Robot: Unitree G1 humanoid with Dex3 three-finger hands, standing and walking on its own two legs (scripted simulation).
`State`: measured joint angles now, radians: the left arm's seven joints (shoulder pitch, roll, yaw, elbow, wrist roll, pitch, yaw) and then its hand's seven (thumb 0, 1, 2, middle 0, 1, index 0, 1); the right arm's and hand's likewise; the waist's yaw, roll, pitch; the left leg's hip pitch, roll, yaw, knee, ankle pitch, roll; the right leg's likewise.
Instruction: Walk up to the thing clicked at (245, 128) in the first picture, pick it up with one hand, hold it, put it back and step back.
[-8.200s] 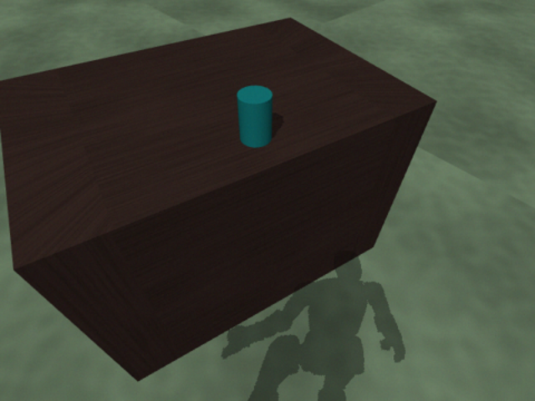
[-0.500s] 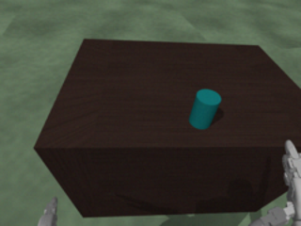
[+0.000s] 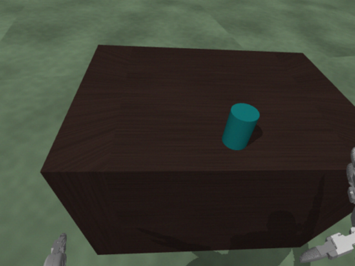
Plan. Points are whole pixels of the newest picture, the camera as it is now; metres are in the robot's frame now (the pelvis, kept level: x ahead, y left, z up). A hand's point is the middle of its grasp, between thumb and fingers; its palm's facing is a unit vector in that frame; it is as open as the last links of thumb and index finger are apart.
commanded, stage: rise first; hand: right
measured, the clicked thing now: (239, 127) +0.50 -0.20 +0.03
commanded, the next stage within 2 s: go down in 0.02 s
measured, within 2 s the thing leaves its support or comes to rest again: neither
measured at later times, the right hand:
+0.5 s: hand (330, 188) +0.23 -0.28 +0.13, palm faces +0.33 +0.89 -0.32, open 17.4 cm
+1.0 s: hand (341, 143) +0.32 -0.34 +0.15, palm faces +0.17 +0.99 +0.00, open 17.6 cm
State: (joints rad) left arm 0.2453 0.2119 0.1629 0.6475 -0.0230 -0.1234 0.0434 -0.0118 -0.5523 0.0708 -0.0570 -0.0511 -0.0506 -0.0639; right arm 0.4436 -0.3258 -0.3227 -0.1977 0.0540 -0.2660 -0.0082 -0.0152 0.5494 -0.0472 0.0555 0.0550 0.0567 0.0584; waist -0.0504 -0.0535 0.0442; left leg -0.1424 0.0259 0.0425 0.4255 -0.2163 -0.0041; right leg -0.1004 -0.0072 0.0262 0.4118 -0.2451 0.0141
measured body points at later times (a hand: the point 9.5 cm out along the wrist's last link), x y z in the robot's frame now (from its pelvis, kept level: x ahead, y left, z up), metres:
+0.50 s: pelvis +0.01 +0.00 +0.00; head -0.01 +0.01 +0.45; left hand +0.18 +0.26 -0.08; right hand +0.21 -0.33 +0.15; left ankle +0.01 +0.12 -0.74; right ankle -0.01 -0.13 -0.74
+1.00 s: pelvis +0.01 -0.01 +0.00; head +0.00 -0.01 +0.45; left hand +0.17 +0.26 -0.07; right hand +0.31 -0.40 +0.16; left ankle +0.01 +0.12 -0.74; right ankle -0.01 -0.13 -0.74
